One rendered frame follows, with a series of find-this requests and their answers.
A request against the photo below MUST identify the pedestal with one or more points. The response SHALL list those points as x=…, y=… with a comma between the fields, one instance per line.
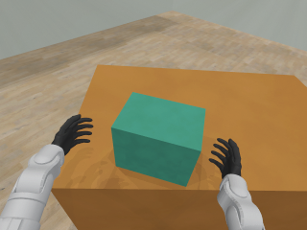
x=264, y=114

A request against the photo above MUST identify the left robot hand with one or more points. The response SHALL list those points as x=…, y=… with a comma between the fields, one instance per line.
x=68, y=132

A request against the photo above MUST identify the robot left forearm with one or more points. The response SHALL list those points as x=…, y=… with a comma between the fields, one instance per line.
x=30, y=193

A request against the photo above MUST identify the right robot hand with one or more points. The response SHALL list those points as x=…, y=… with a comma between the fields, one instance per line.
x=231, y=161

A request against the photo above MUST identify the carton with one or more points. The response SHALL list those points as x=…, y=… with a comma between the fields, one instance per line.
x=158, y=138

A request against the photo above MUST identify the robot right forearm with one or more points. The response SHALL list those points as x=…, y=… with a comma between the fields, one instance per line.
x=239, y=211

